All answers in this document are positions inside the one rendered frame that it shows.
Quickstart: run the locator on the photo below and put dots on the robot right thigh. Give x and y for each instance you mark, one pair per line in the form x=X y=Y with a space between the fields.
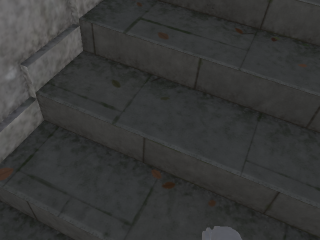
x=220 y=233

